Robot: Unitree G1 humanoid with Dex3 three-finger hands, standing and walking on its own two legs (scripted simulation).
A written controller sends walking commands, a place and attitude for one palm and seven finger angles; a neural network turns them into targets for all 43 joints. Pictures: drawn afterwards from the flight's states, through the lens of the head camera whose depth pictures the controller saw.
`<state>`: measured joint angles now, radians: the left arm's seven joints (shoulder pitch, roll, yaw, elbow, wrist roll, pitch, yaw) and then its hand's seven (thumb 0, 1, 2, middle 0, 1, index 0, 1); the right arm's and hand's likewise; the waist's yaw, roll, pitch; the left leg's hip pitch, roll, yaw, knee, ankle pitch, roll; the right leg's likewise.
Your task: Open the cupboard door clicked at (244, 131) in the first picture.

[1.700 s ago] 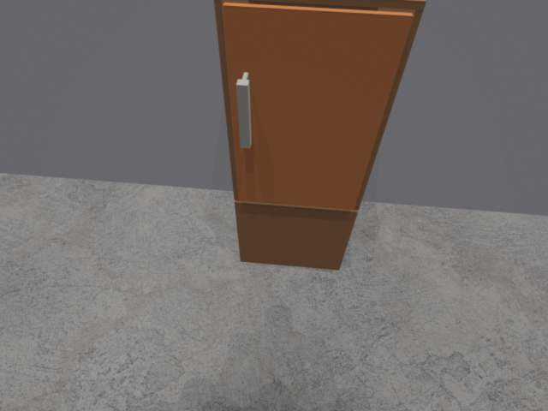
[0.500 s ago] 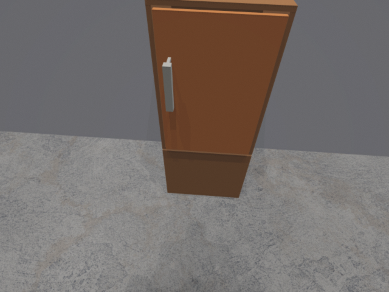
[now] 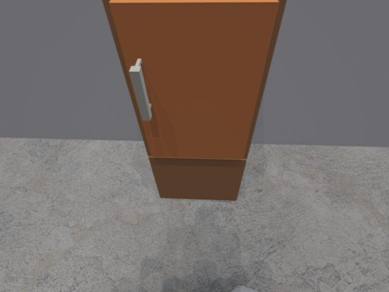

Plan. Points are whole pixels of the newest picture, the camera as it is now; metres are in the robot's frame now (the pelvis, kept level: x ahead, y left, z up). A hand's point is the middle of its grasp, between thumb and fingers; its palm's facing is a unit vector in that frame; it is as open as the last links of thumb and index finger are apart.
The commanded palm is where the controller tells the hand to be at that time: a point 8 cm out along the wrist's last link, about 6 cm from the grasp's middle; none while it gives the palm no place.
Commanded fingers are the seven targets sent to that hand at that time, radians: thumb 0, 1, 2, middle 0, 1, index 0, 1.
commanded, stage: come to a stop and stand still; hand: left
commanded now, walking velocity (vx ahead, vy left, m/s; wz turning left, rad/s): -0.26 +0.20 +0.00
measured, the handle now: (143, 90) +0.63 +0.19 +0.04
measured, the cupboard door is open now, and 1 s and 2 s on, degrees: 0 0 0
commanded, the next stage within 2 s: look again from close up in 1.22 s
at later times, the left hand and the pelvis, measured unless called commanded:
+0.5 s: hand out of the picture +0.08 +0.18 -0.15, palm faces +0.05 -0.97 -0.24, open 7.4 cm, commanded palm none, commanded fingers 0.00 0.90 0.90 -0.20 -0.30 -0.20 -0.30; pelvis +0.05 -0.01 +0.02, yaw +0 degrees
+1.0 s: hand out of the picture +0.03 +0.24 -0.15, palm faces +0.00 -0.97 -0.24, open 7.4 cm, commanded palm none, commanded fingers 0.00 0.90 0.90 -0.20 -0.30 -0.20 -0.30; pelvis -0.01 +0.05 +0.01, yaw -2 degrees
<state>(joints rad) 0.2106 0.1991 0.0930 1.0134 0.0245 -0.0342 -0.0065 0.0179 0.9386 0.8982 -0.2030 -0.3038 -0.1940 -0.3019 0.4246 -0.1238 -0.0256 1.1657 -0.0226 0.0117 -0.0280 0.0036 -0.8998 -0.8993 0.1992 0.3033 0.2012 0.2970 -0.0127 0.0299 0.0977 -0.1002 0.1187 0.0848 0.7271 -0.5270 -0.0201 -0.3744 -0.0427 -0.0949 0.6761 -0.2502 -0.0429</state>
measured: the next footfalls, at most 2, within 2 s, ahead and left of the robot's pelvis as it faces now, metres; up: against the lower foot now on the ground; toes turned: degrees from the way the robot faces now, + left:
left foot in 0.24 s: +0.06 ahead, +0.12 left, +0.00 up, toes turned +3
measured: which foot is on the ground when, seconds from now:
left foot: up 0.00-0.22, down 0.24-1.00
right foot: down 0.00-1.00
